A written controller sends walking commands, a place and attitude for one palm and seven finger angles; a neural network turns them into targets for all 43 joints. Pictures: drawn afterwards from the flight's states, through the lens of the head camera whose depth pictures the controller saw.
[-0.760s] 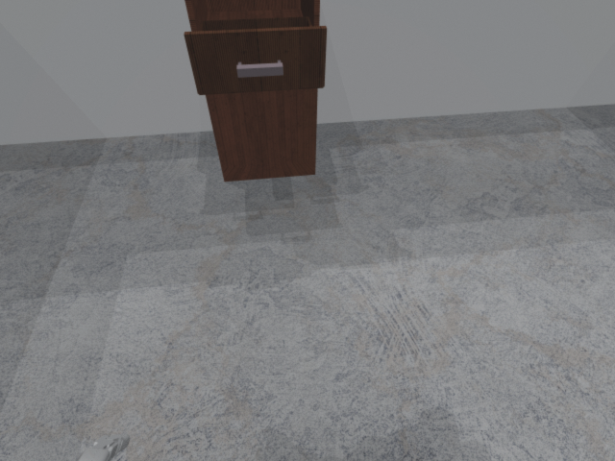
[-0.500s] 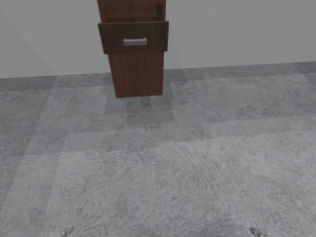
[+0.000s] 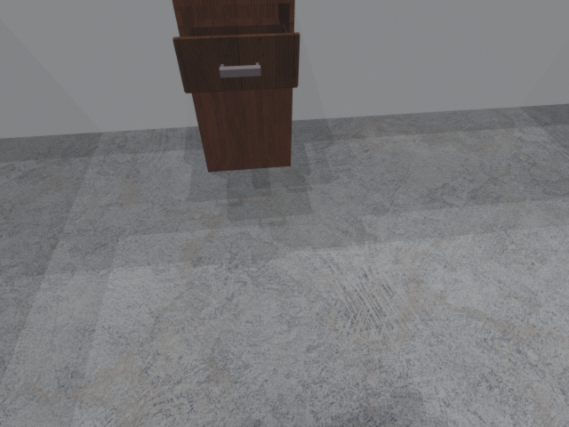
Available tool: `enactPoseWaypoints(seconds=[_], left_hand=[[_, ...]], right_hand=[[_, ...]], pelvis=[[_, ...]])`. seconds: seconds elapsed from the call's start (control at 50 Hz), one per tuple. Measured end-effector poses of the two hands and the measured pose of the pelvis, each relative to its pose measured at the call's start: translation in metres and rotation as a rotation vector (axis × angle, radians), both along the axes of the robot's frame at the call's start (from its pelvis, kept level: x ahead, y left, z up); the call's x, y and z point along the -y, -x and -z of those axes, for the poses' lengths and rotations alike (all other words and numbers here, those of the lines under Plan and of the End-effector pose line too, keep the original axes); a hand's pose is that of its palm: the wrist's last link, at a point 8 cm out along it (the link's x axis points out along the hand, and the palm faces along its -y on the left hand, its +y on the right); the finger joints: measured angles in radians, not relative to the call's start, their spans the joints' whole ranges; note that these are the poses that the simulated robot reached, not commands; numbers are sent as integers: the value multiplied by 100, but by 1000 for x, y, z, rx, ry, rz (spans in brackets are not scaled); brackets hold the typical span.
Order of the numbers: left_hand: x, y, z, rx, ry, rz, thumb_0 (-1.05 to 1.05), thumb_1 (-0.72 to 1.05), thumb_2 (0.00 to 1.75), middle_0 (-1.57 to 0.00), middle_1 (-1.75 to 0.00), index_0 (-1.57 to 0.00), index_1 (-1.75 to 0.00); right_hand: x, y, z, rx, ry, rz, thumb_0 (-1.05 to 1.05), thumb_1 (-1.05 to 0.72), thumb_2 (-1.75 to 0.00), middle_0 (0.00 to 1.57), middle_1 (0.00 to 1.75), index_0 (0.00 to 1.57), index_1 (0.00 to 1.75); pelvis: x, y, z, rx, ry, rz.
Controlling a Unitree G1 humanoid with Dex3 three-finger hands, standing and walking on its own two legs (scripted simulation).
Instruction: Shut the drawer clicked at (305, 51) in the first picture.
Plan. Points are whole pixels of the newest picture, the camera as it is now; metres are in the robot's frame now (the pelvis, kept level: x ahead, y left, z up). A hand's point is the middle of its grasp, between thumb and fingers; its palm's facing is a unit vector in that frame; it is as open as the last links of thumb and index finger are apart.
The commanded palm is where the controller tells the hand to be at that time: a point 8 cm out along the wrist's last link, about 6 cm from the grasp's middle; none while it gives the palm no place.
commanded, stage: stand and wait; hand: left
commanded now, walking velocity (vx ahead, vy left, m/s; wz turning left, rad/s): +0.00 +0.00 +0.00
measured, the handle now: (240, 68) +1.18 +0.22 -0.06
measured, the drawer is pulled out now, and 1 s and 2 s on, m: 0.30 0.30 0.30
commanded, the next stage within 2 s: look at it before walking up in 0.20 s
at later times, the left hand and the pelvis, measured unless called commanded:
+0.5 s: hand out of the picture +0.07 +0.24 -0.16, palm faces -0.04 -0.94 -0.33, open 7.4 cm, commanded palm none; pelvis +0.00 +0.00 +0.00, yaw +0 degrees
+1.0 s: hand out of the picture +0.07 +0.25 -0.16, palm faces -0.03 -0.95 -0.32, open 7.4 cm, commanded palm none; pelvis +0.01 +0.01 +0.00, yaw -1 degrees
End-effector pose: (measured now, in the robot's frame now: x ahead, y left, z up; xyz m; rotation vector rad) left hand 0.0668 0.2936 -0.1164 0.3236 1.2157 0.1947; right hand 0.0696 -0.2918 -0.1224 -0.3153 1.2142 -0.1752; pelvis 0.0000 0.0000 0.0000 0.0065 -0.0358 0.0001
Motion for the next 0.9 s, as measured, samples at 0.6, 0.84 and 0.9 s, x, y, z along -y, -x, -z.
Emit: enactPoseWaypoints(seconds=[0.6,0.84,0.9], left_hand=[[3,-2,2,3,15,14,1,90,90,-20,-30,-20,-30],[-3,-3,1,-3,8,13,1,90,90,-20,-30,-20,-30],[-3,-3,1,-2,7,12,1,90,90,-20,-30,-20,-30]], right_hand=[[-1,5,-4,0,4,14,0,-91,-90,20,30,20,30],[-5,-2,-4,6,-1,7,0,-91,-90,20,30,20,30],[-6,-3,-4,6,-1,7,0,-91,-90,20,30,20,30]], pelvis=[[-1,2,-2,-4,2,9],[-4,0,-3,-7,2,10],[-5,0,-3,-6,2,9]])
